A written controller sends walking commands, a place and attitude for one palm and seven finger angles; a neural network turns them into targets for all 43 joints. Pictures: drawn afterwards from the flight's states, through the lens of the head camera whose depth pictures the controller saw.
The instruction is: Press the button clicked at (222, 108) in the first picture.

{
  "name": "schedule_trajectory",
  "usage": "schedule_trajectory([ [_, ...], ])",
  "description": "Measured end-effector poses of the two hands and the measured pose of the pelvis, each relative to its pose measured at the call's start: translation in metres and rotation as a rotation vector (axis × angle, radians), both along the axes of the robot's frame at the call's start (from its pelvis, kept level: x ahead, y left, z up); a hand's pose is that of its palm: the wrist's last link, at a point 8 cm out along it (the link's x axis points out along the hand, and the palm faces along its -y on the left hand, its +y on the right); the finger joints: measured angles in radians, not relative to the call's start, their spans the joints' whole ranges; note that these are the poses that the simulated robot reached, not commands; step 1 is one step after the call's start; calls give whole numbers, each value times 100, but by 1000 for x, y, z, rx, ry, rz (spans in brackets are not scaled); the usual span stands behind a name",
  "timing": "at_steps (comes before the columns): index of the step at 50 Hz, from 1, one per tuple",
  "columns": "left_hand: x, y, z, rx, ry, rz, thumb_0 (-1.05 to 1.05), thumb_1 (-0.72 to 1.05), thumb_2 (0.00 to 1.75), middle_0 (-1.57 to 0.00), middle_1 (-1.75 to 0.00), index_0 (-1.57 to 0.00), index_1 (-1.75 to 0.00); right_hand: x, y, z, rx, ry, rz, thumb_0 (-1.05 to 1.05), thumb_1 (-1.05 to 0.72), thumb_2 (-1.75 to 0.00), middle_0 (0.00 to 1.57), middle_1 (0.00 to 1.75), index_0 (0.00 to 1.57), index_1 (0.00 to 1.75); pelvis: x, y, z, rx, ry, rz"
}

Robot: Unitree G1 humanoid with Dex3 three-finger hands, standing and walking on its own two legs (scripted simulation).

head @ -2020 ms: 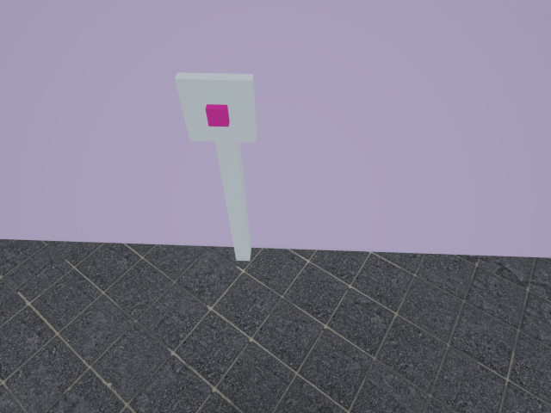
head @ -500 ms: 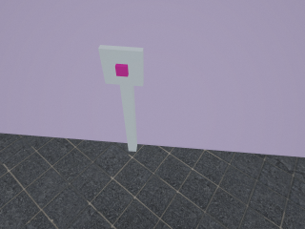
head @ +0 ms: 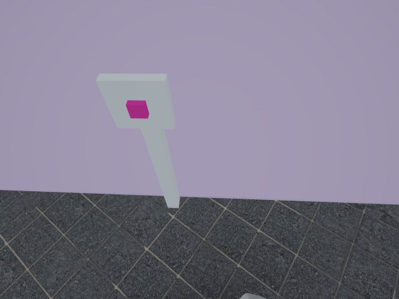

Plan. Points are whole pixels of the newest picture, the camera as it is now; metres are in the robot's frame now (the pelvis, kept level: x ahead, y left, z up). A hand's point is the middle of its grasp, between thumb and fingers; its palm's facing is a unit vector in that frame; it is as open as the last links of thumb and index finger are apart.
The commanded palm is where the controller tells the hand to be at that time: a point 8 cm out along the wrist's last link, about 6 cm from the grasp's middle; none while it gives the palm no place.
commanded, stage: come to a stop and stand still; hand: left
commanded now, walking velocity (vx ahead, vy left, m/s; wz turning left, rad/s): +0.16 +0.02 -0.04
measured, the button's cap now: (138, 108) +0.58 +0.20 +0.01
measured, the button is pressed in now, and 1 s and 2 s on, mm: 0 0 0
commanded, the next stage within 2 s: look again from close up in 1.34 s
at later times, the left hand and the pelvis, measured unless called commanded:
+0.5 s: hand out of the picture +0.11 +0.19 -0.15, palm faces +0.06 -0.95 -0.30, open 7.3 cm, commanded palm none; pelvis +0.08 -0.02 +0.01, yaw +0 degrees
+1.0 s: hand out of the picture +0.09 +0.21 -0.16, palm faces +0.01 -0.98 -0.22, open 7.3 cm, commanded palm none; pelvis +0.04 +0.02 +0.01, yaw -1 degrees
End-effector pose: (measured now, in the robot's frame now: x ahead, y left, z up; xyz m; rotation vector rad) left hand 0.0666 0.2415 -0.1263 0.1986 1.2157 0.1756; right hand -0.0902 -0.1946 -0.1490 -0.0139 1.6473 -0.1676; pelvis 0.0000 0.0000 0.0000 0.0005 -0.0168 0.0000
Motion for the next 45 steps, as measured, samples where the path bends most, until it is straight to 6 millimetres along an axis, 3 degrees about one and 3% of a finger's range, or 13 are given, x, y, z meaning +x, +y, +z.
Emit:
schedule_trajectory([
  [5, 4, -16, -1, -32, 66, 26, 0, 95, 90, -20, -29, -20, -30, 99, -31, 14, -78, -182, 49, 1, -91, -90, 20, 30, 20, 29, 28, -4, 12, -4, 23, 1],
  [9, 4, -18, -10, -69, 128, 44, 0, 95, 90, -20, -29, -20, -30, 170, -37, 20, -124, -322, 101, 1, -91, -90, 19, 30, 19, 29, 52, 0, 10, -24, 20, -14],
  [14, 11, -21, -13, -85, 182, 71, 0, 94, 90, -20, -29, -20, -30, 226, -29, 24, -131, -376, 143, 0, -91, -90, 19, 30, 19, 29, 76, 3, 12, -11, 15, -10],
  [18, 19, -17, -7, -61, 187, 76, 1, 93, 90, -20, -30, -20, -30, 250, -25, 22, -110, -398, 143, 0, -91, -90, 20, 30, 20, 29, 81, 1, 13, 3, 19, -14],
  [25, 37, -8, 7, 48, 133, 67, 0, 92, 90, -20, -29, -20, -30, 252, -45, 3, -69, -373, 123, 0, -90, -90, 20, 30, 20, 30, 81, -19, 7, 19, 19, -6],
  [33, 37, -17, 18, 53, 112, 49, 0, 91, 90, -20, -29, -20, -30, 228, -66, 11, -88, -306, 114, 1, -90, -90, 20, 30, 20, 30, 73, -24, 17, 36, 11, -4],
  [40, 27, -18, -1, -2, 103, 41, 0, 91, 90, -20, -30, -20, -30, 204, -60, 14, -125, -318, 122, 1, -90, -90, 20, 30, 20, 30, 65, -10, 9, -9, 5, 1],
  [45, 22, -7, -7, -24, 59, 14, 0, 92, 90, -20, -30, -21, -30, 190, -40, 20, -140, -391, 113, 1, -91, -90, 20, 30, 20, 29, 55, 8, 6, 0, -21, -11],
])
